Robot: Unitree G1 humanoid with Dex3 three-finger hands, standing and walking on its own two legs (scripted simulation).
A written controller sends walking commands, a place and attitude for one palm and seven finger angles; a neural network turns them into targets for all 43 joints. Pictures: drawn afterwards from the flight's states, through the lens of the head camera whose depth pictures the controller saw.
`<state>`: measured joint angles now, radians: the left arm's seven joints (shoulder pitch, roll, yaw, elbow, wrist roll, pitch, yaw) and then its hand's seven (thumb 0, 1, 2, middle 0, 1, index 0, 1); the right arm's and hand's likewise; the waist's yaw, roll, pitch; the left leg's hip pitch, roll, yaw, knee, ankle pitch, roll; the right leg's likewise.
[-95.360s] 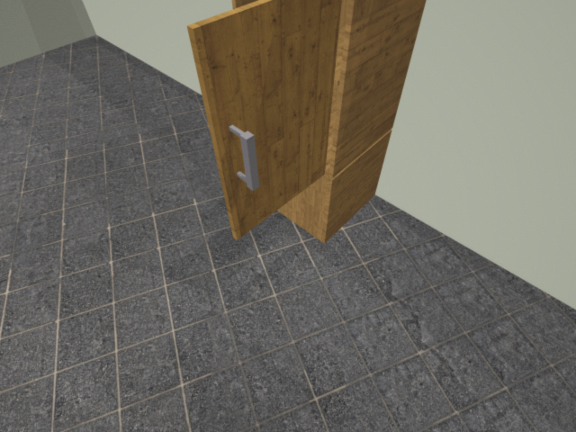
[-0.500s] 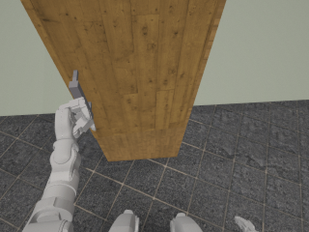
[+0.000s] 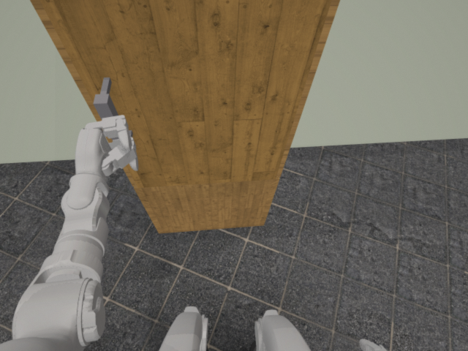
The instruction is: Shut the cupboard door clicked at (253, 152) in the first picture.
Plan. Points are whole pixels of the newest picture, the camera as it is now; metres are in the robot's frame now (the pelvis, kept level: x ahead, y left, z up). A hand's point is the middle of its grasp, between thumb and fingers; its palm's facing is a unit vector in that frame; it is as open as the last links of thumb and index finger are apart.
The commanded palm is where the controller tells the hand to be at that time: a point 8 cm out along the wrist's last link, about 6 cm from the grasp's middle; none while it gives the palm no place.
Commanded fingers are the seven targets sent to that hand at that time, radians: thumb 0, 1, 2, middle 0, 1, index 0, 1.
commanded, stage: push the door shut along its arc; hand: left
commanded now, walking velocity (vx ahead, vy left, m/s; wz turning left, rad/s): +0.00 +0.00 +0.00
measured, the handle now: (117, 121) +0.51 +0.22 +0.05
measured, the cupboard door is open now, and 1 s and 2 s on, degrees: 0 0 0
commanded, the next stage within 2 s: pull the fist back off the door in 0.36 s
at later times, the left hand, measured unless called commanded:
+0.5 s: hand (129, 149) +0.44 +0.18 +0.06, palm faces -0.05 -1.00 -0.03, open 3.2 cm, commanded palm +0.48 +0.20 +0.06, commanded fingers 0.00 0.90 0.90 -1.30 -1.50 -1.30 -1.50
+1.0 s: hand (142, 148) +0.44 +0.16 +0.06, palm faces +0.16 -0.99 -0.01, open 3.2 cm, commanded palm +0.41 +0.19 +0.06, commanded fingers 0.00 0.90 0.90 -1.30 -1.50 -1.30 -1.50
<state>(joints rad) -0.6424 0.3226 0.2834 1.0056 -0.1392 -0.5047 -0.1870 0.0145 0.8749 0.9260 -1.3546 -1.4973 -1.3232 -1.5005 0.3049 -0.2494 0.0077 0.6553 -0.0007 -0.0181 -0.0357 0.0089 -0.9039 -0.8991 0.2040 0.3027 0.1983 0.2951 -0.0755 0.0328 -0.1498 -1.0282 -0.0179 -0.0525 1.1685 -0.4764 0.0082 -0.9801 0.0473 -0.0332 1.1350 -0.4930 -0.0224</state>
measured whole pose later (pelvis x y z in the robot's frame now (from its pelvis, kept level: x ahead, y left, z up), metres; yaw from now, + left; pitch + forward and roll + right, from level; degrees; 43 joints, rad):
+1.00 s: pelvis -0.04 +0.00 -0.01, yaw +0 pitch +20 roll -3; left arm -0.79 0.31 0.26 1.12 -0.09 -0.50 0.06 0.02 0.89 0.90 -1.35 -1.50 -1.33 -1.50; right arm 0.36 -0.26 0.01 0.69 -0.03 -0.06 0.00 0.01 -0.90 -0.90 0.20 0.30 0.20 0.30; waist -0.12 0.04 -0.14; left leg -1.13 -0.02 -0.06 1.20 -0.42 0.01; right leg -1.07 0.05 -0.04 1.16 -0.44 -0.02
